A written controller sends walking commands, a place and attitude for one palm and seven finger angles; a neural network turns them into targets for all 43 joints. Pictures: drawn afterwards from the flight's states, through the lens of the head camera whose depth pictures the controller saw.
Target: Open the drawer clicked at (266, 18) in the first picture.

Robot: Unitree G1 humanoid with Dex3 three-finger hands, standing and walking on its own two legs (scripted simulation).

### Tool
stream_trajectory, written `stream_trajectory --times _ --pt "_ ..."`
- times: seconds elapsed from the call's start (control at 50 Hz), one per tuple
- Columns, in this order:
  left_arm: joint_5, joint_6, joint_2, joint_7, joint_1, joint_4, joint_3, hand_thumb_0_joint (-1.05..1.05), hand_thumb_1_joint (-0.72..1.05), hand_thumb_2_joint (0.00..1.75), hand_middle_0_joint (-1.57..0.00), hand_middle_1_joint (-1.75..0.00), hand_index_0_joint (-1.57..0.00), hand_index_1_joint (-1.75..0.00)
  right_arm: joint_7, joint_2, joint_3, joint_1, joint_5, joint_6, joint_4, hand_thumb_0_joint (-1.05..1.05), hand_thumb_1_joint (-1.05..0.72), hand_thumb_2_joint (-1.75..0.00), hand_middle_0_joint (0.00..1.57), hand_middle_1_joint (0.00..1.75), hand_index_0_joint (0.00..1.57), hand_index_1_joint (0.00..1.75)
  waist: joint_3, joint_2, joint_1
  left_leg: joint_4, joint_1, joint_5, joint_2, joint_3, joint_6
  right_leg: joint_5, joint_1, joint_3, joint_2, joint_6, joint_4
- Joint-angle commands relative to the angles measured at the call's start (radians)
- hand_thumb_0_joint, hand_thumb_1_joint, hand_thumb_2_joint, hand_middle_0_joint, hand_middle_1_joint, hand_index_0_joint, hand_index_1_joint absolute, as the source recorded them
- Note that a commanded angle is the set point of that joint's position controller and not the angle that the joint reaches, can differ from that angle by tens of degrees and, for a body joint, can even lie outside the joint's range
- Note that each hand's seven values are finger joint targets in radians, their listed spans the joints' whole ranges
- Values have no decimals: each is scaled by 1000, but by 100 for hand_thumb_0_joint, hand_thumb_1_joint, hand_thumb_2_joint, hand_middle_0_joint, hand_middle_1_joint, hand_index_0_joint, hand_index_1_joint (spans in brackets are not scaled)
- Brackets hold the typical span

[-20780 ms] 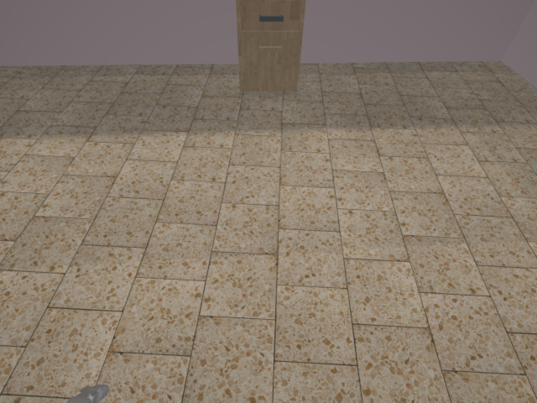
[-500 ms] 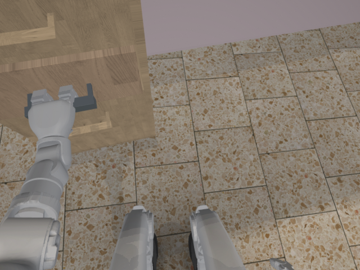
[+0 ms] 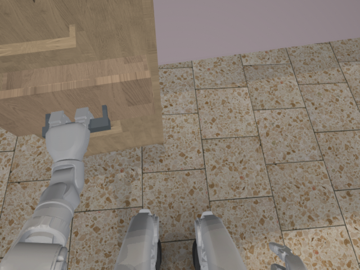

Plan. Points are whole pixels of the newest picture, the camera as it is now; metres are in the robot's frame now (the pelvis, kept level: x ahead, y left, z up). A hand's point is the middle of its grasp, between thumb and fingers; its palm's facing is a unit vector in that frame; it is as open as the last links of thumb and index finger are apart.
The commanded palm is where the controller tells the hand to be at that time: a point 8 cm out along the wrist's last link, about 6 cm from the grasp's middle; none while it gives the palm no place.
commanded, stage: pull the drawer open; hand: left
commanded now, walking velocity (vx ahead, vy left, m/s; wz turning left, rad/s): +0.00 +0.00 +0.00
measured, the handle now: (77, 120) +0.45 +0.27 -0.07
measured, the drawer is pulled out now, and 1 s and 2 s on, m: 0.06 0.14 0.21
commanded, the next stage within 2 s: none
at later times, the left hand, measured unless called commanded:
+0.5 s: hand (80, 161) +0.35 +0.25 -0.09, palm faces -0.04 -0.06 -1.00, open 6.2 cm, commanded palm +0.32 +0.23 -0.04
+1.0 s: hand (81, 178) +0.32 +0.24 -0.09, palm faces -0.04 -0.06 -1.00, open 6.3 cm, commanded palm +0.28 +0.22 -0.04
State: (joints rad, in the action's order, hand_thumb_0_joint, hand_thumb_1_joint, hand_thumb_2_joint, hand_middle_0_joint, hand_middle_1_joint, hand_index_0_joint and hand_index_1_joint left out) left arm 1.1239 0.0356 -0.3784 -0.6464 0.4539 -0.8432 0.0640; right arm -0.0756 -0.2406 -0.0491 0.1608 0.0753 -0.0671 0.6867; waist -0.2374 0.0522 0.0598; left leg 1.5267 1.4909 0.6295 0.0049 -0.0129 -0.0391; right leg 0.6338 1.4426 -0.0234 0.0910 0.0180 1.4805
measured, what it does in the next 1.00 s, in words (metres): stands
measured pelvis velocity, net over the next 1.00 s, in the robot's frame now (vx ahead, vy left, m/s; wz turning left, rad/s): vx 0.00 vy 0.00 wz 0.01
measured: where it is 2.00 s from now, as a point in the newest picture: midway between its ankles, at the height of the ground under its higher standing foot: outside the picture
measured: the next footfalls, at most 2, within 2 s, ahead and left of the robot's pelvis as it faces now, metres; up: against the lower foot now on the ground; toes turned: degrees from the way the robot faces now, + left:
none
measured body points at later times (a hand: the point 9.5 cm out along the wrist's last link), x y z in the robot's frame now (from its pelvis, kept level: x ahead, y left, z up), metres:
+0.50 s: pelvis -0.01 -0.01 +0.00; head +0.15 +0.00 +0.42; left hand +0.35 +0.25 -0.04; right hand +0.12 -0.26 -0.14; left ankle +0.02 +0.10 -0.56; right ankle +0.02 -0.11 -0.56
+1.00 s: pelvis +0.00 +0.00 +0.01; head +0.15 +0.00 +0.43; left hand +0.31 +0.24 -0.04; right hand +0.17 -0.24 -0.13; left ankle +0.02 +0.10 -0.56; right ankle +0.02 -0.11 -0.56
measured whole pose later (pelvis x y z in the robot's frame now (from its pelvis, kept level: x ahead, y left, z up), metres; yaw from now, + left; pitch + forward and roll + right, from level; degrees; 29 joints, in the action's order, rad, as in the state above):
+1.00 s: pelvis +0.00 +0.00 +0.01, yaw +1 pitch +32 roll -3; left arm 1.13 -0.02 -0.28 -0.69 0.18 -0.63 -0.02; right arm -0.06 -0.23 -0.05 0.10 0.07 -0.06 0.66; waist -0.25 0.04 0.01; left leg 1.51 1.44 0.63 0.00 -0.01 -0.03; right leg 0.64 1.40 -0.02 0.08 0.03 1.48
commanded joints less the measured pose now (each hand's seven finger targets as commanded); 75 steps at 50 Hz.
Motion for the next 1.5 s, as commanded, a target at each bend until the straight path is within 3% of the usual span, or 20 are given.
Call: stream_trajectory --times 0.0,0.06,0.14,0.24,0.28,0.3,0.38,0.5,0.64,0.72,0.78,0.82,0.88,0.9,0.98,1.0,1.08,1.1,1.22,1.48 --pt "-18 -12 -163 -56 64 182 59 0 90 90 -40 -135 -40 -135 10 -156 -56 121 -5 16 -60 0 -90 -90 20 30 20 30 -550 61 -44 -172 -508 -505 5 -35 9 -491 -274 -18 -15 33 -150" --pt "-16 -21 -122 -59 44 192 25 0 90 90 -40 -135 -40 -135 9 -153 -58 112 -10 12 -64 0 -90 -90 20 30 20 30 -528 52 -38 -182 -515 -486 6 -41 10 -458 -256 -23 -15 32 -159" --pt "-16 -23 -127 -61 59 189 26 0 90 90 -40 -135 -40 -135 15 -150 -56 104 -10 19 -56 0 -90 -90 20 30 20 30 -504 20 -29 -175 -474 -437 2 -31 4 -435 -261 -16 -15 28 -167" --pt "-7 -23 -130 -65 6 189 33 0 90 90 -40 -135 -40 -135 20 -146 -53 87 -11 24 -61 0 -90 -90 20 30 20 30 -497 23 -50 -181 -455 -411 -4 -25 4 -412 -273 -10 -15 33 -168" --pt "-11 -24 -106 -66 5 198 14 0 90 90 -40 -135 -40 -135 21 -142 -54 81 -11 27 -58 0 -90 -90 20 30 20 30 -485 17 -41 -177 -449 -402 -4 -19 1 -414 -274 -7 -16 31 -177" --pt "-12 -27 -124 -65 -21 195 35 0 90 90 -40 -135 -40 -135 20 -144 -53 77 -9 29 -62 0 -90 -90 20 30 20 30 -485 21 -54 -182 -450 -409 -6 -21 3 -419 -282 -7 -15 34 -176" --pt "-12 -31 -98 -68 -56 213 14 0 90 90 -40 -135 -40 -135 22 -139 -53 65 -12 30 -67 0 -90 -90 20 30 20 30 -485 4 -56 -182 -440 -387 -7 -18 1 -405 -288 -2 -15 32 -181" --pt "-15 -37 -98 -69 -132 263 25 0 90 90 -40 -135 -40 -135 21 -140 -54 49 -10 30 -81 0 -90 -90 20 30 20 30 -505 9 -74 -191 -469 -437 -7 -22 5 -462 -313 -2 -17 38 -176" --pt "-12 -39 -64 -79 -166 289 2 0 90 90 -40 -135 -40 -135 24 -132 -52 27 -10 34 -86 0 -90 -90 20 30 20 30 -463 -11 -61 -182 -438 -404 -9 -14 0 -455 -308 2 -20 34 -183" --pt "0 -42 -64 -92 -213 311 9 0 90 90 -40 -135 -40 -135 22 -133 -52 13 -7 35 -95 0 -90 -90 20 30 20 30 -481 21 -83 -192 -467 -411 -11 -19 6 -427 -293 -6 -21 40 -173" --pt "0 -49 -44 -96 -241 338 -5 0 90 90 -40 -135 -40 -135 21 -131 -53 1 -6 34 -105 0 -90 -90 20 30 20 30 -480 -9 -80 -186 -471 -419 -10 -19 3 -448 -299 -1 -20 38 -176" --pt "2 -57 -47 -96 -264 340 -1 0 90 90 -40 -135 -40 -135 19 -131 -51 -5 -7 31 -110 0 -90 -90 20 30 20 30 -481 15 -90 -192 -476 -423 -12 -20 7 -441 -297 -4 -21 41 -171" --pt "-3 -64 -34 -93 -268 344 -15 0 90 90 -40 -135 -40 -135 21 -130 -50 -12 -9 32 -112 0 -90 -90 20 30 20 30 -451 -25 -76 -190 -458 -397 -11 -21 2 -429 -297 -1 -20 37 -185" --pt "-8 -67 -48 -93 -283 344 5 0 90 90 -40 -135 -40 -135 22 -130 -50 -12 -8 35 -114 0 -90 -90 20 30 20 30 -454 -22 -87 -194 -452 -405 -12 -22 3 -436 -308 -3 -20 39 -182" --pt "4 -74 -13 -92 -287 365 -39 0 90 90 -40 -135 -40 -135 22 -129 -49 -20 -10 33 -119 0 -90 -90 20 30 20 30 -455 -7 -81 -198 -479 -409 -10 -27 4 -421 -285 -9 -22 39 -181" --pt "3 -77 -14 -91 -313 374 -30 0 90 90 -40 -135 -40 -135 22 -130 -50 -24 -8 33 -128 0 -90 -90 20 30 20 30 -460 5 -90 -201 -491 -426 -9 -31 7 -427 -283 -11 -22 42 -180" --pt "-6 -82 -10 -86 -371 388 -32 0 90 90 -40 -135 -40 -135 26 -125 -48 -25 -9 32 -133 0 -90 -90 20 30 20 30 -473 -52 -90 -189 -472 -427 -14 -18 0 -479 -335 1 -23 37 -184" --pt "-4 -81 -35 -85 -386 399 -8 0 90 90 -40 -135 -40 -135 27 -125 -46 -30 -7 33 -139 0 -90 -90 20 30 20 30 -477 -30 -103 -193 -467 -435 -14 -22 4 -483 -340 3 -22 42 -177" --pt "9 -81 -10 -90 -413 436 -38 0 90 90 -40 -135 -40 -135 25 -123 -41 -47 -5 30 -148 0 -90 -90 20 30 20 30 -440 3 -97 -196 -480 -418 -10 -27 6 -441 -295 -5 -22 45 -177" --pt "6 -89 17 -91 -526 497 -57 0 90 90 -40 -135 -40 -135 29 -115 -39 -70 -4 34 -169 0 -90 -90 20 30 20 30 -442 -20 -108 -191 -468 -405 -17 -18 3 -462 -329 4 -25 45 -182"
